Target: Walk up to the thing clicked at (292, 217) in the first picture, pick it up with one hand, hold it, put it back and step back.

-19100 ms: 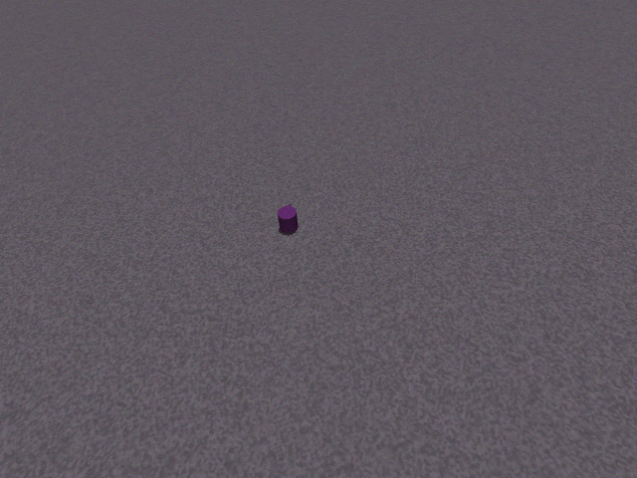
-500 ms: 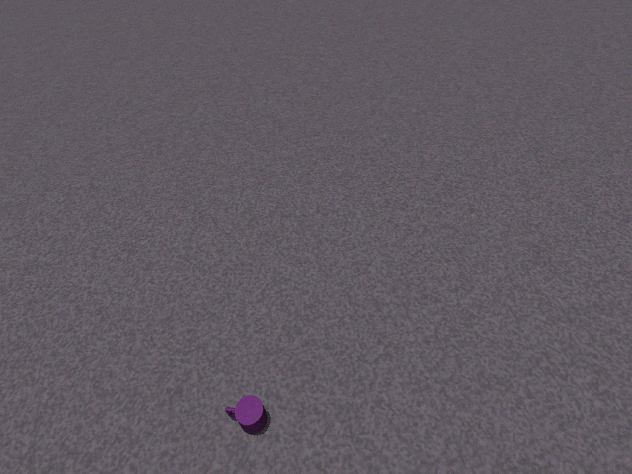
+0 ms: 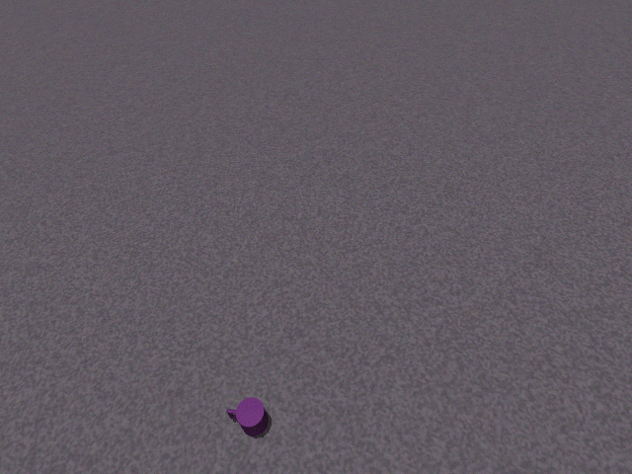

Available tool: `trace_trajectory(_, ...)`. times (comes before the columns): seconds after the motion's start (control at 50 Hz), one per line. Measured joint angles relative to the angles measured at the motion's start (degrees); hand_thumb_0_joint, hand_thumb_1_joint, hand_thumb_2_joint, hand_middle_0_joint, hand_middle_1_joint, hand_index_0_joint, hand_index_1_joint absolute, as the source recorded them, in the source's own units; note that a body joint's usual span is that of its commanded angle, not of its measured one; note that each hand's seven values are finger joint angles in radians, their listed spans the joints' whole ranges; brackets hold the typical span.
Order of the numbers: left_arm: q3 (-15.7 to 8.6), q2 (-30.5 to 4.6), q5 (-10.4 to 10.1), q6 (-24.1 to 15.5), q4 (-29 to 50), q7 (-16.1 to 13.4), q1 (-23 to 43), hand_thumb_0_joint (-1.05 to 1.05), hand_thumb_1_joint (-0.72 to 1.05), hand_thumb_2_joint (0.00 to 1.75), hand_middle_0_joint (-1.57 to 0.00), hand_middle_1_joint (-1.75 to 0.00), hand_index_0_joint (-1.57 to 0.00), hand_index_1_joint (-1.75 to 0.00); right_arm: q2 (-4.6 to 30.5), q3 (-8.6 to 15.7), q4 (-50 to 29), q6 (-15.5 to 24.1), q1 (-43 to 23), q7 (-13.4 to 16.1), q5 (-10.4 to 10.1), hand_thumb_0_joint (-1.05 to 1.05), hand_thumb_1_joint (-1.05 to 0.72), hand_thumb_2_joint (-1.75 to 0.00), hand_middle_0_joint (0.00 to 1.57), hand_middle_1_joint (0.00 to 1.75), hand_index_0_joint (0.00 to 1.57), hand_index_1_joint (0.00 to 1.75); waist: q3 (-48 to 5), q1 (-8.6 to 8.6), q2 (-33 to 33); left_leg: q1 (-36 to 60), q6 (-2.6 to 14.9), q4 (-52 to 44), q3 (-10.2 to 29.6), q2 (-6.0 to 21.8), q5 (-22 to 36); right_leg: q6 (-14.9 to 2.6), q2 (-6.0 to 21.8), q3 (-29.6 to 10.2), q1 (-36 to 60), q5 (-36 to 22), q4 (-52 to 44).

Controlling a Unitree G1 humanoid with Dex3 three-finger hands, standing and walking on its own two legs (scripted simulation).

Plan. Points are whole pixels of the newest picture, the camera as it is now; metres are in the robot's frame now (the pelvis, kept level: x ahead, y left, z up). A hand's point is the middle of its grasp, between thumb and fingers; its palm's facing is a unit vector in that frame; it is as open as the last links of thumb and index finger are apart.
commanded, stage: stand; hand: left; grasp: from above
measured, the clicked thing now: (247, 416) +0.44 +0.27 -0.74
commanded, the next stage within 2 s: rise first in 0.28 s
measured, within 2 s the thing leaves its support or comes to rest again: neither
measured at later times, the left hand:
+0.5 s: hand out of the picture +0.10 +0.25 -0.16, palm faces +0.04 -0.94 -0.34, open 7.8 cm
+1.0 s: hand out of the picture +0.12 +0.27 -0.21, palm faces -0.13 -0.89 -0.44, open 13.9 cm
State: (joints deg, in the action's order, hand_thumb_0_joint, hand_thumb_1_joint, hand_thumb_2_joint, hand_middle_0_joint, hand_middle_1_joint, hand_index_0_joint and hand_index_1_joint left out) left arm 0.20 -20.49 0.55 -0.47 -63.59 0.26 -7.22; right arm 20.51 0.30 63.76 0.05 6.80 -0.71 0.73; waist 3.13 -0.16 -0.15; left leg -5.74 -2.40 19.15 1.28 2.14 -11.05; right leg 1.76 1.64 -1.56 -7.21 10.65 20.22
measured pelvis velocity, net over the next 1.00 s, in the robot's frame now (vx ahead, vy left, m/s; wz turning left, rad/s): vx -0.02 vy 0.01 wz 0.00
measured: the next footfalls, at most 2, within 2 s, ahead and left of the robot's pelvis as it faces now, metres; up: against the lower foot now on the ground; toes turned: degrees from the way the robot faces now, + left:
none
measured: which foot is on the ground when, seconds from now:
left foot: down 0.00-1.00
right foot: down 0.00-1.00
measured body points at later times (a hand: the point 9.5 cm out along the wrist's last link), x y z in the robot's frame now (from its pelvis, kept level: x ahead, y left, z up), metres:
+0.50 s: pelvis -0.01 +0.00 -0.01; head +0.02 +0.00 +0.44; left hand +0.10 +0.30 -0.13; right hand +0.08 -0.29 -0.14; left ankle +0.00 +0.15 -0.75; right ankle +0.01 -0.14 -0.75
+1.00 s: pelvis -0.02 +0.01 -0.07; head +0.07 +0.02 +0.37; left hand +0.13 +0.31 -0.19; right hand +0.14 -0.24 -0.17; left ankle +0.00 +0.15 -0.75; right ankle +0.01 -0.14 -0.75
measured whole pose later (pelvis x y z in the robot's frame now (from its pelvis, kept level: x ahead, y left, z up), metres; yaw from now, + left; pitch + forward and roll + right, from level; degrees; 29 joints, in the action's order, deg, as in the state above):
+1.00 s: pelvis -0.02 +0.01 -0.07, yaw +0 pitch +14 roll -1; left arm -7.9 -17.4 14.0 8.4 -36.7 0.2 -9.2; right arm 14.2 2.7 35.5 7.5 11.6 0.7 -0.3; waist -4.4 -0.9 0.0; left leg -44.7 -1.6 58.1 2.6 1.5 -27.2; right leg 2.9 1.4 -1.8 -44.5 25.3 56.0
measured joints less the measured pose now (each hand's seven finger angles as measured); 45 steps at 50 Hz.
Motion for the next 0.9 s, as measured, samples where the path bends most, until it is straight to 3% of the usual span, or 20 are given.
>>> trace_trajectory(0.4, 0.0, -0.1, 0.0, 0.1, 0.0, 0.1, -0.4, 0.0, 0.9, 0.9, -0.2, -0.3, -0.2, -0.3, 0.0, 0.1, 0.1, 0.0, 0.4, -0.1, 0.0, 0.0, -0.91, -0.9, 0.21, 0.3, 0.2, 0.3, 0.2, 0.0, 0.0, -0.1, 0.11, 0.0, -0.1, -0.1, 0.2, 0.09, 0.1, -0.2, -0.2, -0.2, 0.1)
trace_trajectory(0.48, -2.8, 1.6, -0.8, -1.4, 2.7, -0.8, 2.7, 0.01, 0.84, 0.92, -0.19, -0.37, -0.18, -0.37, -0.8, -0.2, -8.6, 1.9, 3.4, 1.7, -2.5, 0.0, -0.93, -0.9, 0.2, 0.3, 0.2, 0.29, -0.1, -0.33, -0.3, -6.7, 0.34, 5.8, 0.8, -0.4, -1.6, 0.16, 0.3, 0.5, -6.0, 1.4, 5.0)
trace_trajectory(0.56, -6.4, 1.5, 2.3, -1.5, 1.8, 0.8, 8.7, 0.0, 0.66, 0.92, -0.18, -0.54, -0.17, -0.54, -3.5, 0.6, -13.8, 3.0, 3.6, 2.0, -2.2, 0.0, -0.94, -0.91, 0.2, 0.3, 0.2, 0.29, -0.7, -0.72, 0.2, -14.0, 0.13, 11.8, 0.8, -0.3, -3.4, 0.11, 0.0, 0.2, -13.3, 3.0, 10.7)
trace_trajectory(0.64, -8.7, 0.9, 6.5, -0.1, 4.5, 2.2, 9.9, 0.0, 0.42, 0.92, -0.14, -0.75, -0.15, -0.74, -5.9, 1.5, -17.6, 3.6, 4.7, 1.6, -1.4, 0.0, -0.94, -0.91, 0.2, 0.3, 0.2, 0.29, -2.9, -1.11, 0.6, -19.8, 0.11, 17.4, 0.5, -0.2, -5.8, 0.17, -0.2, -0.3, -19.2, 5.1, 16.0)
trace_trajectory(0.8, -7.7, 2.3, 9.7, 7.5, 12.2, 0.9, 5.6, 0.0, -0.14, 0.93, -0.09, -1.02, -0.11, -1.0, -6.4, 1.8, -23.6, 4.3, 6.5, 0.7, -1.6, 0.0, -0.93, -0.9, 0.21, 0.3, 0.2, 0.29, -5.9, -1.29, -0.5, -27.0, 0.67, 25.7, 0.5, -0.6, -10.0, 0.77, 0.0, -0.6, -26.0, 8.8, 23.4)
trace_trajectory(0.9, -8.3, 3.0, 11.3, 8.4, 19.4, 0.5, 1.7, 0.0, -0.37, 0.95, -0.08, -1.07, -0.09, -1.06, -6.3, 2.2, -26.5, 6.2, 5.9, 0.8, -1.3, 0.01, -0.93, -0.9, 0.21, 0.3, 0.2, 0.29, -6.9, -0.88, -0.2, -33.7, 0.8, 33.0, 0.8, -0.7, -13.3, 1.05, -0.1, -0.6, -32.5, 12.0, 30.3)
